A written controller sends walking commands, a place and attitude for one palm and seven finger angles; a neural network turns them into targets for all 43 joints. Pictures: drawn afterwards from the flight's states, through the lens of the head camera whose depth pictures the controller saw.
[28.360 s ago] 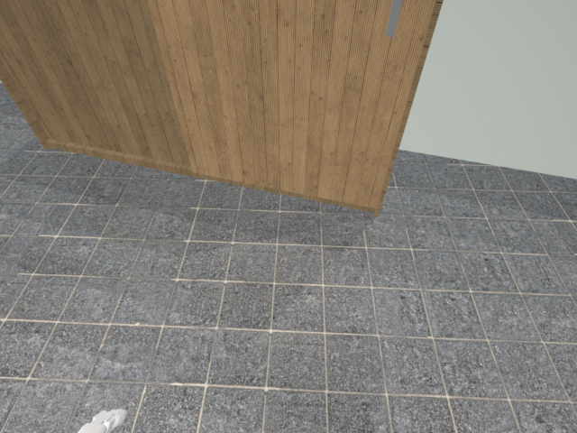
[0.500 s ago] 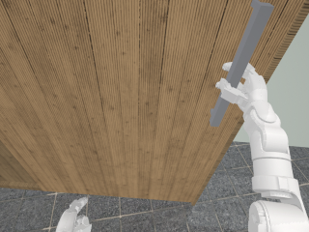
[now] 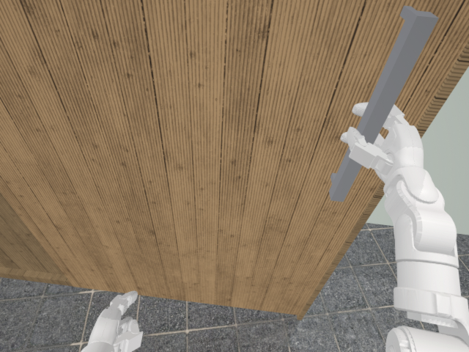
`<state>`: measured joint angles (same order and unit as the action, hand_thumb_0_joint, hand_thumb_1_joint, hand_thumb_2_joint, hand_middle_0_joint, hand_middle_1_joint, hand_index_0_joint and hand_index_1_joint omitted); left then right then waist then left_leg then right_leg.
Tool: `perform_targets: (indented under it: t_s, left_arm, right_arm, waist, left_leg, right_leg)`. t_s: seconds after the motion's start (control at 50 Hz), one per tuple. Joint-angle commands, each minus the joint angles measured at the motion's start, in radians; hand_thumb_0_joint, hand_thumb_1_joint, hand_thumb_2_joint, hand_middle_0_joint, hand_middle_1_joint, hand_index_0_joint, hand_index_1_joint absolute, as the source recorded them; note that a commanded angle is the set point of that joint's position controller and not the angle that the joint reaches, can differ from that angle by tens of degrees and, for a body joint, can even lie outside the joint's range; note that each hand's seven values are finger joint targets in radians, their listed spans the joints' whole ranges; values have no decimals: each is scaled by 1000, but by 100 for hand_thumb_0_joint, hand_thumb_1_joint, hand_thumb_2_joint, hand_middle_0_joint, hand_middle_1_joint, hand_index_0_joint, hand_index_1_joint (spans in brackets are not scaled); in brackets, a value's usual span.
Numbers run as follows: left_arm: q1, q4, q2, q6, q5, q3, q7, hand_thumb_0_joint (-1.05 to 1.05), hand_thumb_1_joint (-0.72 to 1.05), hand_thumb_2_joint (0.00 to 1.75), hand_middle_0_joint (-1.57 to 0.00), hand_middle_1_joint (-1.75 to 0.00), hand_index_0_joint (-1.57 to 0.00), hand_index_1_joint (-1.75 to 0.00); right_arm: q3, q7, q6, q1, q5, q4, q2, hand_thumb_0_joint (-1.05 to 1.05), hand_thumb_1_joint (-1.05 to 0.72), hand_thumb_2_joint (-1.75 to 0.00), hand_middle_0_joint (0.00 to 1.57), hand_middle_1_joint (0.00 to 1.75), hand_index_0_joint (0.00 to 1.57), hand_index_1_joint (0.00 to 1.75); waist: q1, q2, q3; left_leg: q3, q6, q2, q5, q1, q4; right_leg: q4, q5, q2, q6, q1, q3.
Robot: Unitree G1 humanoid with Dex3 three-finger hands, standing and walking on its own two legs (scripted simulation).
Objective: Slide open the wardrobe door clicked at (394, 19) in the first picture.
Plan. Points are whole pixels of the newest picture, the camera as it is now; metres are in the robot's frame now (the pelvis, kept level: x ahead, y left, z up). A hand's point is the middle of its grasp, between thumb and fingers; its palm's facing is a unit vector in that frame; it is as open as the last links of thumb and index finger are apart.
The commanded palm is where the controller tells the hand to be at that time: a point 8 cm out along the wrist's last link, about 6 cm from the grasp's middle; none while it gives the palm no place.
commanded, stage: grip the handle and tug to test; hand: right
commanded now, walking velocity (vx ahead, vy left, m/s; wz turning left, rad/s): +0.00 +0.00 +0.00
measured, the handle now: (365, 121) +0.44 -0.17 +0.22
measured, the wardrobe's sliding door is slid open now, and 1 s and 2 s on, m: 0.00 0.00 0.12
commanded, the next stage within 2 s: tug the door sideways, standing still in 0.14 s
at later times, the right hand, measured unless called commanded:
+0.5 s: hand (356, 146) +0.39 -0.15 +0.21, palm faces +0.09 +1.00 -0.01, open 6.2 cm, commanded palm +0.36 -0.17 +0.21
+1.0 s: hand (349, 148) +0.39 -0.14 +0.20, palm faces +0.17 +0.98 -0.11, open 6.4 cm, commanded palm +0.37 -0.16 +0.21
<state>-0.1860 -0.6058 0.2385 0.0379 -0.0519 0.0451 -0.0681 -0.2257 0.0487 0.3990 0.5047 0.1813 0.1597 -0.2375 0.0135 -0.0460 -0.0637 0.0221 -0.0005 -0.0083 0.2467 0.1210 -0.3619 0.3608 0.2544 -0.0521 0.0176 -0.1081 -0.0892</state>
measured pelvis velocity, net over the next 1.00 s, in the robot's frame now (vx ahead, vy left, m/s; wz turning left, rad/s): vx -0.02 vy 0.01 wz -0.02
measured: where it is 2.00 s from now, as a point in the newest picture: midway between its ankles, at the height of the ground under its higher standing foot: outside the picture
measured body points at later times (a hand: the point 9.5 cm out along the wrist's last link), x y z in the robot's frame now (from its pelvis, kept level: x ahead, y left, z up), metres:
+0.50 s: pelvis +0.03 +0.00 +0.00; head +0.03 +0.02 +0.45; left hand +0.24 +0.22 -0.09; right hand +0.37 -0.20 +0.21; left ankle -0.04 +0.12 -0.74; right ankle -0.04 -0.13 -0.74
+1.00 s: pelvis -0.02 +0.01 -0.01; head +0.00 +0.02 +0.44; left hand +0.16 +0.21 -0.12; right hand +0.38 -0.20 +0.21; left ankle -0.04 +0.11 -0.71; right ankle -0.04 -0.13 -0.75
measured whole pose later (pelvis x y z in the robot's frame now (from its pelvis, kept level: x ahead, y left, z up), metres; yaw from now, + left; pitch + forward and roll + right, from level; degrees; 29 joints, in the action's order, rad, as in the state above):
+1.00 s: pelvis -0.02 +0.01 -0.01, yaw -1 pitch +0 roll +0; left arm -0.15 -0.64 0.17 0.01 -0.01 0.03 -0.06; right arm -0.09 -0.11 0.10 0.63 0.12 0.30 -0.25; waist -0.03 -0.03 0.05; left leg 0.02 0.00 0.01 0.46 0.36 -0.86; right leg 0.53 0.32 -0.05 0.02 -0.21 -0.03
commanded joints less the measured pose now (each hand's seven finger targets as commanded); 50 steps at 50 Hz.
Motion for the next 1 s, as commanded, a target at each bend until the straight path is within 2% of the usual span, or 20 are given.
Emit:
perform_targets:
  t_s: [0.0,0.14,0.22,0.24,0.38,0.54,0.62,0.64,0.7,0.74,0.76,0.78,0.8,0.82,0.84,0.86,0.9,0.92,0.96,0.98]
  left_arm:
    - [157,186,102,-45,3,-39,4,0,90,90,-20,-30,-20,-30]
    - [172,202,102,-45,4,-39,17,0,90,90,-20,-30,-20,-30]
    - [173,196,107,-44,7,-38,17,0,90,90,-20,-30,-20,-30]
    - [182,192,102,-45,7,-33,15,0,90,90,-20,-30,-20,-30]
    - [151,124,98,-74,13,-39,-1,0,90,90,-20,-30,-20,-30]
    - [144,107,85,-77,27,-41,2,0,90,90,-20,-30,-20,-30]
    - [158,99,77,-80,29,-37,6,0,90,90,-20,-30,-20,-30]
    - [159,100,71,-82,30,-35,9,0,90,90,-20,-30,-20,-30]
    - [149,90,64,-84,33,-32,13,0,90,90,-20,-30,-20,-30]
    - [142,90,62,-85,33,-33,19,0,90,90,-20,-30,-20,-30]
    - [139,78,66,-85,32,-34,17,0,90,90,-20,-30,-20,-30]
    - [116,98,122,-75,39,-51,2,0,90,90,-20,-30,-20,-30]
    - [121,78,95,-56,48,-51,-1,0,90,90,-20,-30,-20,-30]
    - [112,76,97,-55,50,-55,-4,0,90,90,-20,-30,-20,-30]
    - [122,88,82,-54,47,-50,-2,0,90,90,-20,-30,-20,-30]
    - [124,93,85,-54,45,-54,-6,0,90,90,-20,-30,-20,-30]
    - [121,98,81,-60,47,-62,-5,0,90,90,-20,-30,-20,-30]
    - [118,101,83,-59,45,-66,-1,0,90,90,-20,-30,-20,-30]
    - [134,97,83,-56,34,-67,4,0,90,90,-20,-30,-20,-30]
    - [129,93,89,-56,30,-69,5,0,90,90,-20,-30,-20,-30]
  right_arm:
    - [-84,31,-55,187,24,-366,-181,0,-90,-90,45,140,45,140]
    - [-58,35,-17,81,31,-502,-154,0,-90,-90,45,140,45,140]
    - [-120,34,14,21,42,-509,-201,0,-90,-90,45,140,45,140]
    - [-51,39,21,80,41,-522,-141,0,-90,-90,45,140,45,140]
    - [102,-5,58,390,20,-441,-9,0,-90,-90,45,140,45,140]
    - [236,-15,17,509,-18,-407,99,0,-90,-90,45,140,45,140]
    - [295,-11,-30,577,-25,-346,151,0,-90,-90,45,140,45,140]
    - [314,-11,-43,609,-29,-349,170,0,-90,-90,45,140,45,140]
    - [351,-11,-58,634,-31,-269,223,0,-90,-90,45,140,45,140]
    - [365,-9,-67,679,-30,-276,235,0,-90,-90,45,140,45,140]
    - [346,-12,-71,751,-31,-280,201,0,-90,-90,45,140,45,140]
    - [80,-82,-249,699,-92,-277,-225,0,-90,-90,45,140,45,140]
    - [174,-91,-306,565,-101,-146,-75,0,-90,-90,45,140,45,140]
    - [161,-97,-343,537,-97,-120,-82,0,-90,-90,45,140,45,140]
    - [232,-89,-368,568,-86,-149,-1,0,-90,-90,45,140,45,140]
    - [248,-91,-394,621,-80,-180,6,0,-90,-90,45,140,45,140]
    - [267,-101,-426,698,-68,-206,21,0,-90,-90,45,140,45,140]
    - [261,-108,-434,730,-68,-213,7,0,-90,-90,45,140,45,140]
    - [237,-118,-450,731,-67,-204,-16,0,-90,-90,45,140,45,140]
    - [224,-123,-460,732,-69,-195,-30,0,-90,-90,45,140,45,140]
  waist:
    - [-93,53,-344]
    - [-95,40,-335]
    - [-105,80,-320]
    - [-87,66,-312]
    - [-20,28,-284]
    - [2,49,-355]
    - [12,61,-316]
    - [17,36,-320]
    - [26,51,-294]
    - [23,15,-340]
    - [29,10,-367]
    - [6,27,-297]
    - [5,66,-275]
    - [-3,75,-281]
    - [17,45,-279]
    - [30,-31,-291]
    - [43,-180,-276]
    - [38,-196,-270]
    - [25,-174,-215]
    - [23,-172,-208]
  left_leg:
    - [34,-26,14,-692,-194,-59]
    - [35,-23,14,-710,-181,-67]
    - [34,-20,19,-735,-188,-67]
    - [36,-17,13,-742,-175,-69]
    - [43,-16,18,-677,-58,-64]
    - [52,-19,10,-697,-52,-105]
    - [51,-25,11,-593,-16,-94]
    - [50,-27,9,-583,-10,-96]
    - [55,-26,13,-597,4,-107]
    - [57,-26,12,-619,13,-124]
    - [55,-27,11,-618,13,-124]
    - [24,13,-23,-513,85,-113]
    - [30,17,-24,-442,79,-138]
    - [36,16,-15,-382,97,-163]
    - [40,20,-3,-292,142,-213]
    - [42,19,15,-148,211,-291]
    - [12,7,40,225,416,-510]
    - [-8,-3,32,308,489,-596]
    - [-48,-9,-14,276,534,-614]
    - [-43,-10,-25,240,507,-575]
  right_leg:
    - [45,-612,44,-48,103,29]
    - [55,-663,37,-48,109,33]
    - [59,-643,43,-49,92,32]
    - [59,-642,46,-51,90,29]
    - [99,-653,47,-49,154,54]
    - [133,-720,50,-56,195,83]
    - [120,-618,48,-52,191,101]
    - [118,-617,48,-51,197,104]
    - [132,-632,51,-54,187,107]
    - [151,-708,48,-51,215,116]
    - [156,-728,45,-47,234,121]
    - [188,-675,-31,-77,172,120]
    - [174,-594,-42,-76,143,142]
    - [158,-551,-63,-83,146,166]
    - [146,-509,-101,-95,170,191]
    - [132,-495,-149,-121,214,232]
    - [74,-561,-267,-209,325,385]
    - [56,-530,-301,-234,357,455]
    - [55,-491,-336,-261,332,431]
    - [65,-484,-329,-253,305,380]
